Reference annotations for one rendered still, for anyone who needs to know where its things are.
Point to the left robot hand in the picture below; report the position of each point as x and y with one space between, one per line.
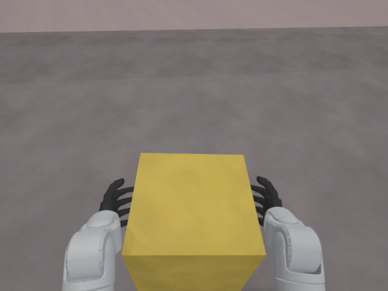
110 201

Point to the right robot hand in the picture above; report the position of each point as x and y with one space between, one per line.
270 197

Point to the robot right forearm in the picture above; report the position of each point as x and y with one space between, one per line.
297 252

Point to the carton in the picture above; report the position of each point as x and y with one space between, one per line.
192 224

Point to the robot left forearm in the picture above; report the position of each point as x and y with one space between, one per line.
89 261

